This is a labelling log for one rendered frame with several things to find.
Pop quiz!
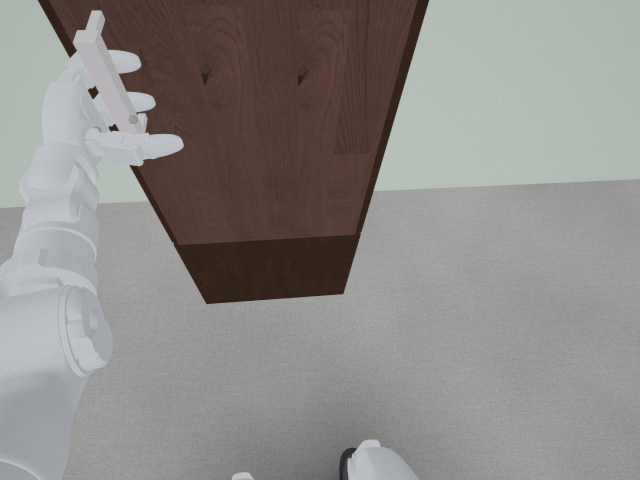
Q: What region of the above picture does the right robot shin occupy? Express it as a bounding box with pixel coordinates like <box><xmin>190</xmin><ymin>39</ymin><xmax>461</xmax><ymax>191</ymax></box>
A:
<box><xmin>354</xmin><ymin>439</ymin><xmax>381</xmax><ymax>454</ymax></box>

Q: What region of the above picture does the cupboard door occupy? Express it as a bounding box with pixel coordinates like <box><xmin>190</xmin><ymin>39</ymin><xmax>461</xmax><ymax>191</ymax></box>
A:
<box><xmin>49</xmin><ymin>0</ymin><xmax>417</xmax><ymax>245</ymax></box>

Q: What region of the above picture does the robot left forearm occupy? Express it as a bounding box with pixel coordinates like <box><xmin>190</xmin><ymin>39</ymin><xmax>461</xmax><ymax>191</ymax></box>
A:
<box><xmin>0</xmin><ymin>142</ymin><xmax>99</xmax><ymax>299</ymax></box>

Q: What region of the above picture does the left robot upper arm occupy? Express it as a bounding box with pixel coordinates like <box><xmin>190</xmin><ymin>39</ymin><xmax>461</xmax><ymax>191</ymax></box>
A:
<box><xmin>0</xmin><ymin>285</ymin><xmax>113</xmax><ymax>480</ymax></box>

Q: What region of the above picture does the left robot hand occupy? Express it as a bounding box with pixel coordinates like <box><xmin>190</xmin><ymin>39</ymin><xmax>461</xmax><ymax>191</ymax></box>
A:
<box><xmin>42</xmin><ymin>50</ymin><xmax>184</xmax><ymax>166</ymax></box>

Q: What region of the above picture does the handle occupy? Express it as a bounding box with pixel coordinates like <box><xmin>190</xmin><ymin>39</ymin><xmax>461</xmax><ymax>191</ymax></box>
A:
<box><xmin>73</xmin><ymin>10</ymin><xmax>148</xmax><ymax>135</ymax></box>

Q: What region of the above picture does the robot right thigh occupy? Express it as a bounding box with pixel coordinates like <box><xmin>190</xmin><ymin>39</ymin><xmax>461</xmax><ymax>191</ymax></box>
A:
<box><xmin>347</xmin><ymin>447</ymin><xmax>419</xmax><ymax>480</ymax></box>

